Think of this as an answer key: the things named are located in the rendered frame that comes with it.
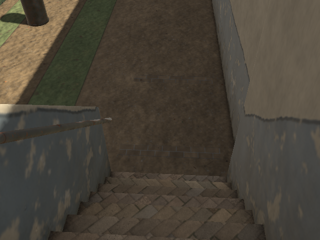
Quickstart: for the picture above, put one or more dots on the stairs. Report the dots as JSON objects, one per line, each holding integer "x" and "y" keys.
{"x": 156, "y": 206}

